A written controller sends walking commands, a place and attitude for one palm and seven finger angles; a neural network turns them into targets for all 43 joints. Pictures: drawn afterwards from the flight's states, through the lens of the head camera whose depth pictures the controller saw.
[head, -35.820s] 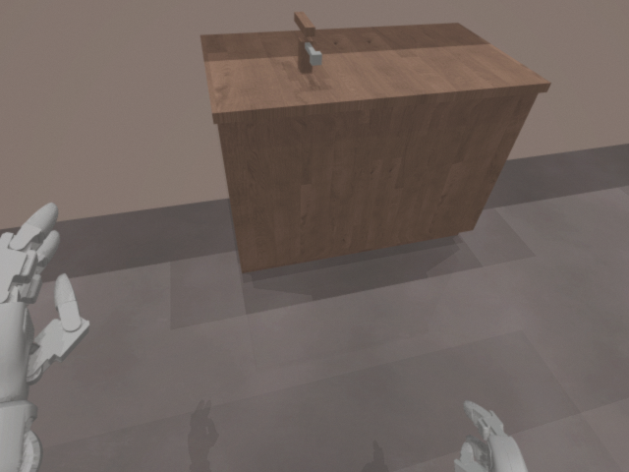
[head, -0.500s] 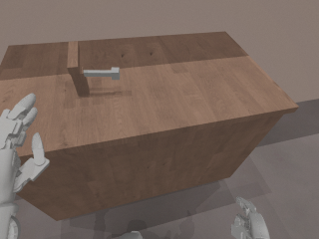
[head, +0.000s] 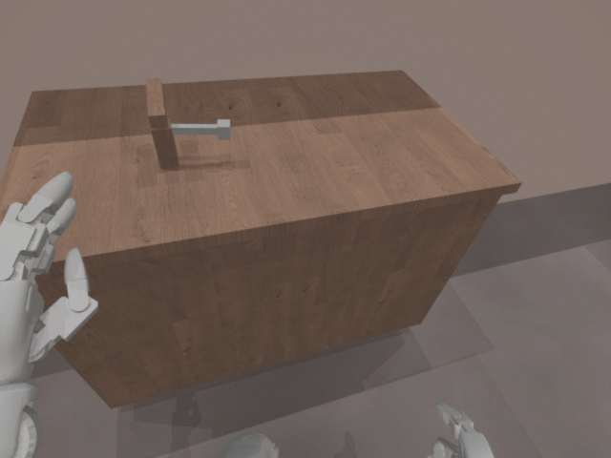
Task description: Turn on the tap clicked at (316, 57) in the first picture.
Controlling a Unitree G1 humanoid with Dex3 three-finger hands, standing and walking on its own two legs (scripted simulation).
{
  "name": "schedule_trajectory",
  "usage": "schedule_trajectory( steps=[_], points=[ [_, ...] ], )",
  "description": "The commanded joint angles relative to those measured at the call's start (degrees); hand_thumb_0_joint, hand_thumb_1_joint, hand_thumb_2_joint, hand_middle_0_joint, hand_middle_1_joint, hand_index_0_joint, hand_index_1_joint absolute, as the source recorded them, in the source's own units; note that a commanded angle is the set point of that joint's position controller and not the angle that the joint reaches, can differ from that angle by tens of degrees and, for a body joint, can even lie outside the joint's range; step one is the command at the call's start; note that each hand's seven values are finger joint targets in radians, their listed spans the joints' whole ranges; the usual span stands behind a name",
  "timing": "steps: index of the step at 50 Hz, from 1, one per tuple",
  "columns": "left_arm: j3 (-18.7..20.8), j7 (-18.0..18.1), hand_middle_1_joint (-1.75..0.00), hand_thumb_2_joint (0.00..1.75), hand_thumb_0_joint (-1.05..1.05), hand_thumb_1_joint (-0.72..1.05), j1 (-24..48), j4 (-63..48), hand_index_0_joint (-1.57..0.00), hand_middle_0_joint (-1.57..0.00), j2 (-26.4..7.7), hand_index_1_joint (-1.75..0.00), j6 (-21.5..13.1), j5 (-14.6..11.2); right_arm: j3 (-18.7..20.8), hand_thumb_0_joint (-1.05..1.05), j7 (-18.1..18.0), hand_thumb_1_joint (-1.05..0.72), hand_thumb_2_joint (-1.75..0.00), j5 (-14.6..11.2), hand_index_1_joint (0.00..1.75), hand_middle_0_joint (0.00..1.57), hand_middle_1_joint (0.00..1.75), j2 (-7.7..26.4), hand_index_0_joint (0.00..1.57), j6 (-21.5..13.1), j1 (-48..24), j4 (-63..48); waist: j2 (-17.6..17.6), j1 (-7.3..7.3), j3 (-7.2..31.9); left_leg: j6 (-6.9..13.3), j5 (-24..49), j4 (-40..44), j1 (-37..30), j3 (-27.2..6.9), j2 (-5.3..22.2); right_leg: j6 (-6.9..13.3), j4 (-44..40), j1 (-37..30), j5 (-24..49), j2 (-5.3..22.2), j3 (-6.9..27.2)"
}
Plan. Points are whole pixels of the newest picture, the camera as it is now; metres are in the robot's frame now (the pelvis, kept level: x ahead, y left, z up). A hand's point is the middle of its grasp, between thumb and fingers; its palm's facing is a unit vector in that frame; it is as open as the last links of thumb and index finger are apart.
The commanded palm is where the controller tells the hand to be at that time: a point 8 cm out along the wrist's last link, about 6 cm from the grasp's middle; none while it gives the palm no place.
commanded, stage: stop stepping back and stand still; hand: left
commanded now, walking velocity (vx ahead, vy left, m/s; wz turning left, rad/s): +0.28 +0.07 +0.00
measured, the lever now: (224, 129) +0.66 +0.22 +0.07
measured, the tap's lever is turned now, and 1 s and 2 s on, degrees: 79 79 79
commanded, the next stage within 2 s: stand and check the lever's angle in 1.68 s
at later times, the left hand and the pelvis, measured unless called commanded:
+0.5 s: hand out of the picture +0.09 +0.25 +0.16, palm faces +0.45 -0.80 -0.39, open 7.4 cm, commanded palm +0.04 +0.28 +0.18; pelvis -0.11 +0.00 -0.01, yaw +3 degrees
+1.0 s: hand out of the picture +0.06 +0.25 +0.15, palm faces +0.48 -0.80 -0.36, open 7.4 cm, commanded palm +0.01 +0.28 +0.18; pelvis -0.13 -0.01 -0.01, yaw +5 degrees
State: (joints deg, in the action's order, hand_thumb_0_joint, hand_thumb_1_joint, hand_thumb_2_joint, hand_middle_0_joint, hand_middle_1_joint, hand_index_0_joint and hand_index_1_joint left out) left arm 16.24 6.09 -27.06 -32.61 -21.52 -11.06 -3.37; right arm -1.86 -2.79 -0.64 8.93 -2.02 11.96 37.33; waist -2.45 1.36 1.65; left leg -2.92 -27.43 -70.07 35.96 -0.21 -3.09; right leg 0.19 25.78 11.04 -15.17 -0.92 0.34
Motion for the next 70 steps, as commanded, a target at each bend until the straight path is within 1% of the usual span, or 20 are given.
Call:
schedule_trajectory(
  steps=[1,4,7,10,15,19,21,22,23,27,33,35,37,38,44,46,54,57,65,70],
  points=[
    [10.1,1.56,-0.3,0.9,0.0,0.9,6.1,-4.22,-0.2,-0.2,-9.83,-0.3,-3.01,0.15,1.89,0.0,-1.11,-0.9,-0.9,-0.46,0.3,0.2,0.3,6.91,0.2,-2.02,-9.71,-12.99,2.41,-2.35,1.48,2.38,1.05,17.8,-10.37,-2.79,5.88,7.34,2.35,4.12,38.24,15.0,3.82],
    [10.61,2.68,-0.3,0.9,0.0,0.9,1.53,-6.81,-0.2,-0.2,-8.82,-0.3,-3.02,0.08,3.69,0.0,-1.63,-0.9,-0.9,-0.88,0.3,0.2,0.3,9.44,0.2,-3.74,-5.4,-13.47,6.16,-2.82,6.92,3.44,13.84,44.91,-22.07,0.98,4.22,4.88,10.03,1.36,24.15,9.9,4.45],
    [11.03,3.25,-0.3,0.9,0.0,0.9,3.4,-17.45,-0.2,-0.2,-10.5,-0.3,-2.95,0.3,6.43,0.0,-0.59,-0.9,-0.9,-1.06,0.3,0.2,0.3,11.64,0.2,-6.03,-2.14,-13.96,16.6,-3.03,8.24,10.93,44.49,46.05,-36.73,-17.23,20.3,-0.19,29.15,21.44,-15.33,-1.51,0.7],
    [12.57,2.91,-0.3,0.9,0.0,0.9,1.75,-22.09,-0.2,-0.2,-12.08,-0.3,-2.04,0.44,5.67,0.0,0.78,-0.9,-0.9,0.14,0.3,0.2,0.3,9.99,0.2,-7.85,-3.09,-12.09,15.54,-3.82,4.97,10.22,30.87,51.16,-28.97,-23.31,18.56,-0.72,37.31,24.35,-9.99,0.04,4.04],
    [10.14,3.09,-0.3,0.9,0.0,0.9,0.2,-11.72,-0.2,-0.2,-9.5,-0.3,-0.61,0.32,4.44,0.0,0.81,-0.9,-0.9,-1.27,0.3,0.2,0.3,10.19,0.2,-7.33,-4.4,-10.01,15.29,-2.85,-2.27,10.64,-10.85,58.54,-14.09,-15.98,17.52,0.35,21.56,13.27,-6.12,1.06,-1.76],
    [9.14,3.29,-0.3,0.9,0.0,0.9,2.03,-2.15,-0.2,-0.2,-7.49,-0.3,1.2,0.76,4.07,0.0,-0.75,-0.9,-0.9,-0.43,0.3,0.2,0.3,10.25,0.2,-5.78,-5.4,-9.91,12.25,-1.1,-0.63,7.98,-14.49,51.59,-5.41,-9.95,13.39,2.01,4.28,-5.86,-8.03,-2.8,-6.9],
    [7.29,2.37,-0.3,0.9,0.0,0.9,2.93,2.33,-0.2,-0.2,-6.45,-0.3,1.5,1.43,4.7,0.0,-0.87,-0.9,-0.9,-0.33,0.3,0.2,0.3,9.71,0.2,-4.74,-4.34,-9.1,-7.8,-0.09,0.16,6.21,-6.56,21.77,-0.5,0.34,5.08,5.7,-7.1,-9.53,-4.43,5.15,3.62],
    [6.7,1.66,-0.3,0.9,0.0,0.9,6.56,0.69,-0.2,-0.2,-7.12,-0.3,1.5,1.12,5.42,0.0,-0.59,-0.9,-0.9,-1.06,0.3,0.2,0.3,9.92,0.2,-4.5,-4.85,-9.83,-19.58,-0.92,0.84,4.89,-2.87,1.67,2.41,1.51,1.03,9.66,-14.34,-5.81,-1.61,16.3,20.55],
    [7.68,1.27,-0.3,0.9,0.0,0.9,12.47,-2.7,-0.2,-0.2,-8.97,-0.3,0.77,0.12,5.28,0.0,-0.65,-0.9,-0.9,-1.27,0.3,0.2,0.3,10.21,0.2,-5.38,-5.12,-10.03,-16.0,-2.71,0.2,3.44,1.32,-8.36,1.46,-1.2,1.45,10.25,-14.36,-0.3,9.49,18.7,21.72],
    [6.54,0.82,-0.3,0.9,0.0,0.9,11.52,-5.28,-0.2,-0.2,-9.2,-0.3,-0.95,0.65,4.88,0.0,-0.06,-0.9,-0.9,-0.53,0.3,0.2,0.3,9.4,0.2,-5.58,-5.11,-7.19,1.74,-3.54,-4.58,4.03,11.78,-0.45,-4.93,-3.11,7.21,10.84,-17.03,15.7,-19.41,18.19,17.6],
    [9.57,4.16,-0.3,0.9,0.0,0.9,3.54,-11.3,-0.2,-0.2,-10.97,-0.3,-1.01,0.46,4.03,0.0,-2.32,-0.9,-0.9,0.07,0.3,0.2,0.3,8.07,0.2,-7.94,-4.28,-9.41,-3.63,-1.66,4.03,6.15,4.96,34.47,-22.54,5.35,3.94,7.78,-13.41,9.91,-23.63,15.32,10.87],
    [9.25,4.73,-0.3,0.9,0.0,0.9,1.52,-10.24,-0.2,-0.2,-9.55,-0.3,-0.87,-0.09,4.1,0.0,-2.94,-0.9,-0.9,0.18,0.3,0.2,0.3,9.01,0.2,-8.01,-3.76,-10.22,3.02,-2.4,3.88,7.17,2.0,46.41,-27.97,3.56,3.91,6.07,-6.16,9.65,-23.03,11.72,8.55],
    [8.99,5.03,-0.3,0.9,0.0,0.9,2.88,-10.01,-0.2,-0.2,-7.89,-0.3,-1.37,-0.44,4.46,0.0,-3.0,-0.9,-0.9,0.39,0.3,0.2,0.3,11.21,0.2,-7.92,-3.48,-10.88,22.39,-2.76,1.42,13.35,-6.18,57.53,-30.05,-18.6,17.17,1.21,15.24,17.0,-14.74,-0.09,-1.43],
    [10.41,5.22,-0.3,0.9,0.0,0.9,4.67,-8.44,-0.2,-0.2,-9.7,-0.3,-0.94,0.33,4.24,0.0,-3.02,-0.9,-0.9,-0.05,0.3,0.2,0.3,9.94,0.2,-8.21,-2.98,-10.23,20.89,-3.22,0.19,15.76,1.04,58.51,-29.07,-22.73,21.12,-0.65,25.76,21.2,-14.59,-1.92,-2.11],
    [6.97,3.14,-0.3,0.9,0.0,0.9,2.11,0.31,-0.2,-0.2,-5.65,-0.3,0.56,0.28,4.18,0.0,-1.87,-0.9,-0.9,-0.51,0.3,0.2,0.3,10.37,0.2,-8.05,-3.91,-9.26,4.05,-0.94,-1.9,7.81,5.17,41.72,-12.37,-3.07,9.45,-1.09,-3.34,-5.16,1.72,0.93,-1.95],
    [6.95,2.38,-0.3,0.9,0.0,0.9,2.62,-0.53,-0.2,-0.2,-7.53,-0.3,0.64,0.54,5.41,0.0,-1.43,-0.9,-0.9,-0.39,0.3,0.2,0.3,10.35,0.2,-7.49,-5.73,-10.56,-15.14,-1.24,-1.46,5.12,-0.52,17.88,-4.19,0.34,1.64,4.43,-16.69,-3.85,-10.95,16.6,25.42],
    [9.03,4.24,-0.3,0.9,0.0,0.9,6.65,-10.89,-0.2,-0.2,-9.95,-0.3,-1.8,0.92,3.84,0.0,-1.92,-0.9,-0.9,0.57,0.3,0.2,0.3,8.61,0.2,-7.74,-6.07,-9.19,1.55,-2.55,1.62,5.29,10.48,41.8,-29.48,0.14,4.78,5.46,-9.47,9.48,-10.24,12.28,8.76],
    [8.61,5.17,-0.3,0.9,0.0,0.9,6.33,-11.46,-0.2,-0.2,-8.34,-0.3,-2.24,0.92,3.87,0.0,-2.07,-0.9,-0.9,0.74,0.3,0.2,0.3,10.12,0.2,-7.61,-6.37,-10.35,17.56,-1.13,0.06,9.59,-0.03,57.46,-23.66,-17.44,16.33,0.23,4.8,7.43,-4.75,1.24,0.62],
    [6.53,3.35,-0.3,0.9,0.0,0.9,1.68,-3.47,-0.2,-0.2,-5.23,-0.3,-0.82,0.47,4.6,0.0,-0.84,-0.9,-0.9,-0.26,0.3,0.2,0.3,9.64,0.2,-7.76,-5.79,-10.31,-1.79,-1.93,3.59,4.79,20.17,42.2,-22.25,-3.17,7.09,1.79,-6.15,-3.45,13.58,6.96,8.14],
    [7.28,3.75,-0.3,0.9,0.0,0.9,4.35,-9.1,-0.2,-0.2,-7.44,-0.3,-1.02,0.37,4.3,0.0,-1.15,-0.9,-0.9,0.11,0.3,0.2,0.3,9.88,0.2,-7.0,-6.88,-11.05,5.05,-1.53,5.69,4.78,28.05,44.8,-26.71,-3.76,8.22,1.71,-3.27,-4.14,19.8,6.16,5.53]
  ],
)
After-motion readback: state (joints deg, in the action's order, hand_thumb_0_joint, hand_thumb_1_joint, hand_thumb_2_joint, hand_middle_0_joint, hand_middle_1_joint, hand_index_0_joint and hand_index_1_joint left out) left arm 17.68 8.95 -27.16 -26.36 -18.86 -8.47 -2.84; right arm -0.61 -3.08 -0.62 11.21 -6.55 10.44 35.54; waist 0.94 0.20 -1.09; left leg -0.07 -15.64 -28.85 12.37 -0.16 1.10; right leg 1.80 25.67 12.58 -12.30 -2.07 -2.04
